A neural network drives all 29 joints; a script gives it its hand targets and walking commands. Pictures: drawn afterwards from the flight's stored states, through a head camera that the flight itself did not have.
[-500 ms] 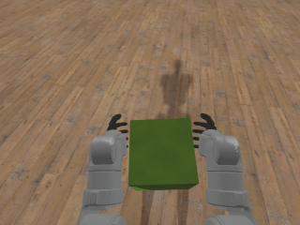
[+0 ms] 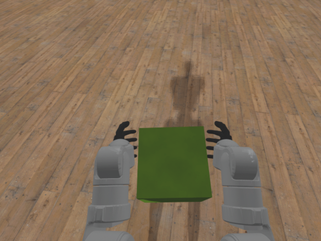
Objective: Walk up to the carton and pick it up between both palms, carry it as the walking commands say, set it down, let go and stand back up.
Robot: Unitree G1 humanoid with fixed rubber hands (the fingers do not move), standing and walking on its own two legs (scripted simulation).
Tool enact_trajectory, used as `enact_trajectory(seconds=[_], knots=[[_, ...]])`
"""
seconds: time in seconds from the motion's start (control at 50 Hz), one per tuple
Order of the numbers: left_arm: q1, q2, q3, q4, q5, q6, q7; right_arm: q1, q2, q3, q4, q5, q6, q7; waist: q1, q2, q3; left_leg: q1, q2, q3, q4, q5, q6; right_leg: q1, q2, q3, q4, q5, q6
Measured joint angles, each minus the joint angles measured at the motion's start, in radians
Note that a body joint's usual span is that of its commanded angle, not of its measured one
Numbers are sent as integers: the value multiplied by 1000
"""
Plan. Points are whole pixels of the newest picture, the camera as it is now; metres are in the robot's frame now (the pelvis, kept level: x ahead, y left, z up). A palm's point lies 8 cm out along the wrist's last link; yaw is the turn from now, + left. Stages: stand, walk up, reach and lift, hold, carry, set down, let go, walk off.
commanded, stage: carry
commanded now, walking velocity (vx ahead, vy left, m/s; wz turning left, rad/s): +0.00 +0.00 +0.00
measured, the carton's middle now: (172, 167) +0.32 -0.01 -0.02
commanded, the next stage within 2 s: none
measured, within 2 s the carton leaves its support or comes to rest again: neither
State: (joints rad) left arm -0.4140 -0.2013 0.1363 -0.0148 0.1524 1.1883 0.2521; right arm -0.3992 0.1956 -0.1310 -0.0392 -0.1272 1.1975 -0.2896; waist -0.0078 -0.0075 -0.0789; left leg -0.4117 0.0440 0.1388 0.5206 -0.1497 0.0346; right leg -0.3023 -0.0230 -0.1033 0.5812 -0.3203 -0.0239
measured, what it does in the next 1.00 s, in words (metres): stands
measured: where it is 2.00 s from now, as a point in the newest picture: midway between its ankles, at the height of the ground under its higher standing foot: outside the picture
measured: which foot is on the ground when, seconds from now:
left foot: down 0.00-1.00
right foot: down 0.00-1.00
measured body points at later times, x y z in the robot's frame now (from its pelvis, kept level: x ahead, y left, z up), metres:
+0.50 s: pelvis +0.01 -0.01 +0.00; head -0.01 +0.00 +0.45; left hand +0.32 +0.12 +0.08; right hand +0.31 -0.14 +0.08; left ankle +0.08 +0.10 -0.73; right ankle -0.01 -0.10 -0.73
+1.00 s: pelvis +0.01 +0.00 +0.00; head -0.02 +0.00 +0.45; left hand +0.31 +0.13 +0.07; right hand +0.31 -0.13 +0.07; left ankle +0.08 +0.10 -0.73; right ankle -0.01 -0.10 -0.73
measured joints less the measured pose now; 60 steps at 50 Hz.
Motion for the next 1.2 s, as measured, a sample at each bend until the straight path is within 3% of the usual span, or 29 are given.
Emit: enact_trajectory(seconds=[0.3,0.58,0.82,1.2], knots=[[16,6,-10,-4,12,-4,-30,21,-8,9,-6,-9,0,32,-1,1,-7,14,4,-5,4,-10,-8,19,5,-5,-5,-9,-6],[74,27,-25,-10,31,-47,-100,77,-27,28,-6,-26,-38,124,-4,4,-22,19,4,-10,4,-13,-9,30,5,-10,-11,-10,-6],[107,37,-42,1,25,-103,-109,101,-34,43,16,-29,-93,132,1,3,-28,18,0,-10,0,-12,-6,30,2,-11,-17,-7,-2],[117,40,-49,-4,23,-113,-108,113,-37,50,13,-28,-104,135,-1,2,-32,18,-4,-7,-6,-9,-1,29,-2,-8,-22,-3,4]])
